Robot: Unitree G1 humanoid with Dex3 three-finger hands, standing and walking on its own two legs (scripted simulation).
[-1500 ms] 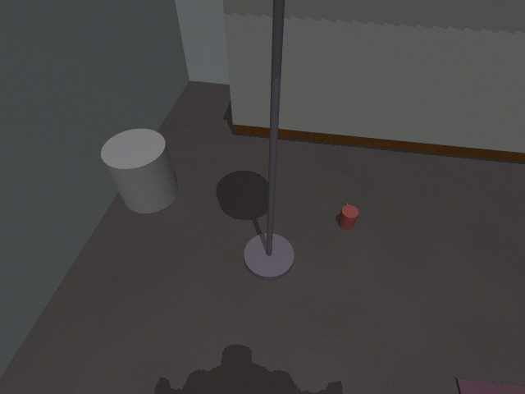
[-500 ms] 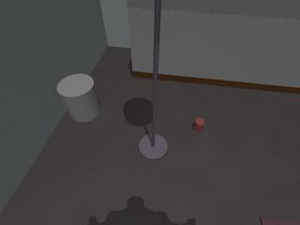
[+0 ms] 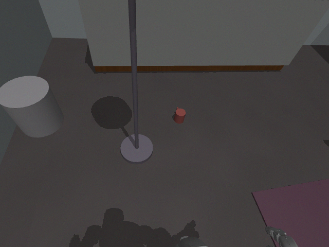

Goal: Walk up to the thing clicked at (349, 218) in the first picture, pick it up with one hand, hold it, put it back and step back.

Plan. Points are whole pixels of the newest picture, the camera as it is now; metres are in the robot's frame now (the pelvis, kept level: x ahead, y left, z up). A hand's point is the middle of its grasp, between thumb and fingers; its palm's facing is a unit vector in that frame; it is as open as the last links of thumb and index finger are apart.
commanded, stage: walk up
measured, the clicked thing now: (179, 114) +1.11 -0.15 -0.72
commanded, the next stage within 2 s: none
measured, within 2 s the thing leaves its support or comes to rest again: neither
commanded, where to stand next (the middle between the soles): +0.07 -0.04 m, yaw -131 degrees
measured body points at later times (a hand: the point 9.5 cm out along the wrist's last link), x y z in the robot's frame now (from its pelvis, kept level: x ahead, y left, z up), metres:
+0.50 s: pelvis -0.01 +0.00 -0.01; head +0.00 -0.03 +0.44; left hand +0.22 +0.25 -0.10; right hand -0.08 -0.31 -0.14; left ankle +0.02 +0.08 -0.74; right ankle -0.05 -0.12 -0.74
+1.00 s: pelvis +0.06 +0.02 +0.00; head +0.11 +0.00 +0.44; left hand +0.38 +0.14 -0.12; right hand -0.10 -0.27 -0.08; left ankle +0.17 +0.04 -0.74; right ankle -0.07 -0.06 -0.67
